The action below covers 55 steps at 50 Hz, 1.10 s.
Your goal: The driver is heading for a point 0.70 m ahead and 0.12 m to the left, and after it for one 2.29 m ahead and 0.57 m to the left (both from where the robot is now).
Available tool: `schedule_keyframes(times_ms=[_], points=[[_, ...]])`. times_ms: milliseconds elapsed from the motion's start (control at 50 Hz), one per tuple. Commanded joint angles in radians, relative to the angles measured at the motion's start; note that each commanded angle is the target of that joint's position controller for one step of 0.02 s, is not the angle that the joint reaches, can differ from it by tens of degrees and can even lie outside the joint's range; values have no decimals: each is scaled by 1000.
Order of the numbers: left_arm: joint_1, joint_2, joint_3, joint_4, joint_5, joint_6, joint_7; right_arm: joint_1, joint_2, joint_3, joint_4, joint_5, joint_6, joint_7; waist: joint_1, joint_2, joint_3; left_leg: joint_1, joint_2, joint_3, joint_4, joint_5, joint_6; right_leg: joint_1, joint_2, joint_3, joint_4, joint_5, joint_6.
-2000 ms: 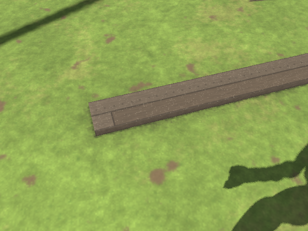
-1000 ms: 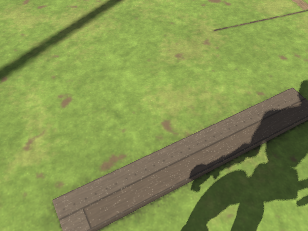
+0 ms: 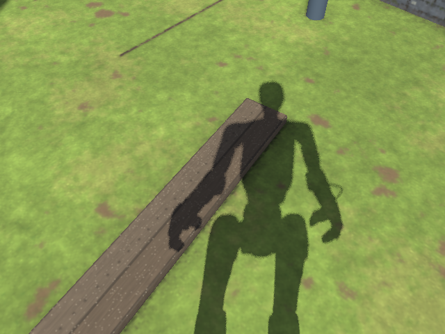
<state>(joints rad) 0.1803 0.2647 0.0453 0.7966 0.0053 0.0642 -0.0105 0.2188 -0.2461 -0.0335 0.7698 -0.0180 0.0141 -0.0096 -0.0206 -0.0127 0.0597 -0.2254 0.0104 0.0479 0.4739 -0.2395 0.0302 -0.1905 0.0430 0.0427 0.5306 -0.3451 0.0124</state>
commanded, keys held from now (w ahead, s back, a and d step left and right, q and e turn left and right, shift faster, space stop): w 0.74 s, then no key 0.26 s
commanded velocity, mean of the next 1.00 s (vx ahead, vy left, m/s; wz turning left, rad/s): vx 0.33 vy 0.00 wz -0.03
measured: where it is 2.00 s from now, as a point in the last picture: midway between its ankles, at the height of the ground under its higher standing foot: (221, 309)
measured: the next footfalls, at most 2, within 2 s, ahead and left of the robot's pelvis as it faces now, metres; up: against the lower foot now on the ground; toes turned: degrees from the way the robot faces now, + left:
right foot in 0.02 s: +0.01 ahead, -0.11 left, +0.00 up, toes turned +3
left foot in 0.38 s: +0.14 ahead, +0.12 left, +0.00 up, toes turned +2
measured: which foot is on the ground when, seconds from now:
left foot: down 0.00-0.02, up 0.04-0.36, down 0.38-0.88, up 0.90-1.00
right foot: up 0.00-0.00, down 0.02-0.40, up 0.42-0.86, down 0.88-1.00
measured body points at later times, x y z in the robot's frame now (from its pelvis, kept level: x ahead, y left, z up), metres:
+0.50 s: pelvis +0.10 +0.04 +0.00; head +0.11 +0.06 +0.45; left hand +0.14 +0.31 -0.14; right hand +0.17 -0.23 -0.11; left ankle +0.10 +0.12 -0.74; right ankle +0.02 -0.09 -0.68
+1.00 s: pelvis +0.33 +0.01 -0.01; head +0.38 +0.00 +0.44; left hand +0.47 +0.25 -0.14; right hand +0.32 -0.24 -0.16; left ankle +0.19 +0.13 -0.65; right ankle +0.43 -0.05 -0.74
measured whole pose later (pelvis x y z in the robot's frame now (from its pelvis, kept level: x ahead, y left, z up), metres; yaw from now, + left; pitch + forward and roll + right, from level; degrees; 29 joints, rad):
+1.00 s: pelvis +0.33 +0.01 -0.01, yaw +1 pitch +0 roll +1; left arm 0.11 0.22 0.02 0.90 0.01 -0.07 -0.01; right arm 0.34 -0.22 -0.02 0.98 0.00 -0.05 -0.02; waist -0.04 0.01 0.10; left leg -0.27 -0.04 -0.02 1.12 -0.48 0.04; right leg -0.39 0.04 -0.10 0.50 -0.11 -0.10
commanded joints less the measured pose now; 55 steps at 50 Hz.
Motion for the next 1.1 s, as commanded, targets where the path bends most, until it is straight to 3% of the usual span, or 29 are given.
schedule_keyframes(times_ms=[20,40,60,80,120,180,320,360,380,400,420,440,460,480,560,680,760,820,860,880,900,920,940,960,980,1000,1020,1060,1100], points=[[78,92,2,-25,22,-38,18,35,-121,-28,-30,5,-8,7,24,84,-148,-22,165,-156,-31,276,51,237,-97,92,-310,205,-49],[69,178,16,-24,27,-46,23,52,-54,-11,-54,3,-15,17,-17,-120,-143,-150,35,-46,29,-58,6,279,-266,296,-291,196,-117],[98,198,34,7,14,-43,18,-3,-82,-11,-46,-7,-6,10,43,-197,-76,-146,-7,4,83,-203,7,144,-307,337,-306,-47,-202],[107,175,31,7,24,-45,12,-72,-131,-26,-60,-12,0,13,79,-178,5,-223,-17,-3,197,-237,9,119,-306,386,-377,-272,-229],[118,151,20,23,29,-54,15,-96,-154,-42,-70,-5,0,30,77,-179,92,-364,6,-39,345,-226,13,126,-305,406,-458,-323,-241],[119,132,17,41,13,-85,20,-44,-120,-39,-38,-17,-25,48,50,-115,44,-363,18,-29,362,-138,0,194,-248,295,-440,-134,-227],[129,167,34,69,9,-119,6,-86,-98,-32,-52,-7,-37,50,47,-121,40,-128,12,15,116,-77,6,24,-250,220,-392,-81,-228],[99,169,36,68,4,-118,3,35,-98,-37,-6,-8,-46,39,-21,-62,25,104,-23,45,7,3,15,-112,-219,183,-303,-78,-200],[101,140,27,70,12,-120,4,140,-118,-45,32,-10,-56,29,-63,-15,-4,255,-24,18,-27,-36,19,-194,-178,148,-195,-54,-179],[75,71,5,50,18,-125,0,271,-189,-62,56,-24,-71,14,-127,156,-55,377,162,-226,-169,-233,47,-288,-80,33,104,-37,-136],[62,39,-5,5,8,-132,-2,356,-328,-92,75,-14,-72,16,-130,366,-75,413,378,-669,-364,-562,150,-495,42,-60,374,-200,-110],[71,116,14,19,27,-125,-1,283,-252,-74,68,-11,-67,22,-67,190,4,291,393,-712,-380,-638,181,-518,-21,36,525,-170,-132],[78,120,17,33,26,-126,-15,176,-193,-57,39,-4,-70,29,-11,111,55,212,347,-610,-367,-555,170,-511,-67,44,548,-67,-140],[93,109,15,49,22,-128,-26,119,-154,-46,26,-5,-77,34,16,86,51,181,292,-502,-372,-419,149,-477,-95,31,531,6,-131],[65,73,4,64,36,-113,-40,166,-121,-31,68,4,-107,25,20,88,7,210,197,-258,-371,55,135,-465,-130,-34,518,162,-78],[-152,39,-14,-8,36,-104,-43,271,-96,-18,142,9,-108,22,-16,81,46,244,170,-134,-363,366,158,-561,-128,-96,338,266,-24],[-249,19,-28,-40,26,-110,-43,288,-99,-14,175,5,-109,15,-28,89,69,238,166,-82,-337,529,147,-448,-87,-133,122,330,-44],[-180,25,-27,-18,26,-123,-24,268,-107,-12,196,4,-107,7,9,106,31,263,177,-59,-217,852,112,-284,-32,-145,43,322,-89],[32,65,-8,61,31,-141,-8,225,-120,-14,197,6,-102,1,94,109,-78,292,150,-54,13,966,74,-79,17,-137,-39,343,-127],[150,91,1,100,46,-156,2,219,-122,-13,197,19,-99,0,144,83,-142,202,111,-32,192,824,52,111,-32,-109,-106,507,-144],[277,168,16,121,68,-163,13,249,-80,-1,166,31,-100,-4,155,-40,-281,19,41,10,486,344,31,362,-280,107,-13,927,-182],[272,221,30,126,43,-153,6,470,22,14,206,77,-84,-7,57,-232,-481,-205,-111,-47,835,-439,10,602,-536,433,20,1337,-384],[218,168,30,106,-12,-139,2,403,-85,-12,232,38,-66,-19,71,-41,-454,-194,-68,-150,851,-338,16,456,-457,381,-46,1166,-367],[95,101,9,92,-16,-137,6,296,-69,-11,203,24,-64,-13,39,-54,-272,-233,-30,-131,813,-273,11,293,-407,269,-119,1008,-337],[34,38,-10,88,-8,-136,9,240,-55,-9,195,7,-62,-10,18,-29,-161,-231,2,-116,743,-225,6,161,-355,201,-181,913,-296],[19,16,-20,94,-8,-138,16,212,-55,-12,194,-7,-50,-4,2,-38,-109,-193,22,-116,682,-194,-2,69,-316,139,-221,889,-265],[18,7,-26,107,-6,-139,21,240,-37,-9,207,-17,-32,2,-24,-48,-104,-108,26,-106,629,-166,-11,-15,-287,88,-246,869,-239],[22,20,-29,121,6,-149,20,272,3,-1,231,-12,-9,4,-50,-49,-125,-9,12,-80,555,-142,-22,-90,-259,28,-261,873,-231],[19,39,-29,130,13,-152,17,244,5,1,237,-10,7,-2,-54,-66,-122,0,16,-65,444,-132,-25,-115,-246,7,-280,746,-225]])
